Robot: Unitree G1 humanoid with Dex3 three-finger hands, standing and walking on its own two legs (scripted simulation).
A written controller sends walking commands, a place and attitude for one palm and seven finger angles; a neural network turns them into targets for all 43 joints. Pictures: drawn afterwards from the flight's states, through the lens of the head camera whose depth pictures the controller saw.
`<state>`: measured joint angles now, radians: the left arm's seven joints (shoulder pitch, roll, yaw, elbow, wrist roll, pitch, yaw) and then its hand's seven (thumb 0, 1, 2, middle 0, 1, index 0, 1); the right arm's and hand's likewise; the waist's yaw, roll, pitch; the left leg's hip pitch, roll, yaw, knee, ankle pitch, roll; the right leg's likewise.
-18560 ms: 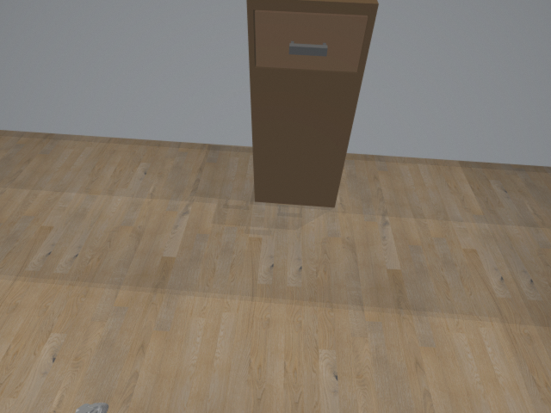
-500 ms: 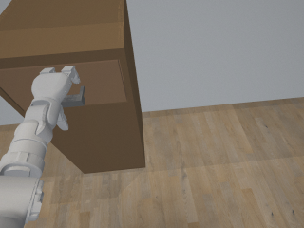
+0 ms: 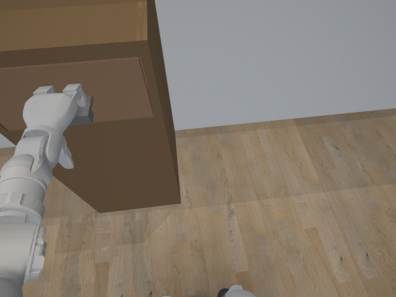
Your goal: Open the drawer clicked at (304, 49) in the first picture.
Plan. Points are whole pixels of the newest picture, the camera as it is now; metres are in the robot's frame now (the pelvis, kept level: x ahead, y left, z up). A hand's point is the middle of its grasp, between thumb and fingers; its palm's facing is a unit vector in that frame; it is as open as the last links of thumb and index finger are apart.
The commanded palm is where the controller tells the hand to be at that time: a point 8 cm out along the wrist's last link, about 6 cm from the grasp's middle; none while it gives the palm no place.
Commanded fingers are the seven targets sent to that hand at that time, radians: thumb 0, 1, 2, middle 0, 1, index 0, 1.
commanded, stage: lower the fingers behind the handle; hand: left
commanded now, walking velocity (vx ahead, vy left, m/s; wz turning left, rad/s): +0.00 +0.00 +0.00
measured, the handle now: (63, 109) +0.49 +0.30 +0.06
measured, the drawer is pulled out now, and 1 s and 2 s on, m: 0.00 0.00 0.03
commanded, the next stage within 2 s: close the thumb around the handle in 0.52 s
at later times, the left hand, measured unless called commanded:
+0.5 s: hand (65, 131) +0.44 +0.29 +0.04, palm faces -0.07 -0.02 -1.00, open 13.8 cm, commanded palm +0.43 +0.29 +0.10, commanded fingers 0.00 -0.50 0.30 -0.30 -1.20 -0.30 -1.20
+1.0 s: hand (63, 131) +0.44 +0.29 +0.04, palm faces -0.05 -0.02 -1.00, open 9.8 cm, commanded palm +0.42 +0.29 +0.10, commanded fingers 0.00 0.62 0.78 -0.38 -1.32 -0.38 -1.32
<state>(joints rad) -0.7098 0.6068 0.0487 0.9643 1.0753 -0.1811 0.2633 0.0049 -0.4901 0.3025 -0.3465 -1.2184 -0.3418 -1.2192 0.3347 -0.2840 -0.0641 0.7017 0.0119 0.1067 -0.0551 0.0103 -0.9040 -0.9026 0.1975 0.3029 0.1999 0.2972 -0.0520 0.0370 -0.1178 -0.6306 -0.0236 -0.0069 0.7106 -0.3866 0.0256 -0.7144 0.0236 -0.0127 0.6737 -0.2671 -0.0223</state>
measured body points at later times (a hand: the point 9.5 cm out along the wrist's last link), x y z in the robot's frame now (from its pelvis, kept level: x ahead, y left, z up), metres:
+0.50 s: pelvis -0.01 +0.01 +0.00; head +0.08 +0.00 +0.44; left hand +0.44 +0.29 +0.09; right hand +0.04 -0.27 -0.13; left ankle -0.04 +0.10 -0.71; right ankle +0.02 -0.11 -0.71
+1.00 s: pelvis +0.01 +0.02 +0.00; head +0.09 +0.01 +0.44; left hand +0.44 +0.29 +0.10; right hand +0.07 -0.25 -0.13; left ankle -0.04 +0.10 -0.71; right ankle +0.02 -0.11 -0.71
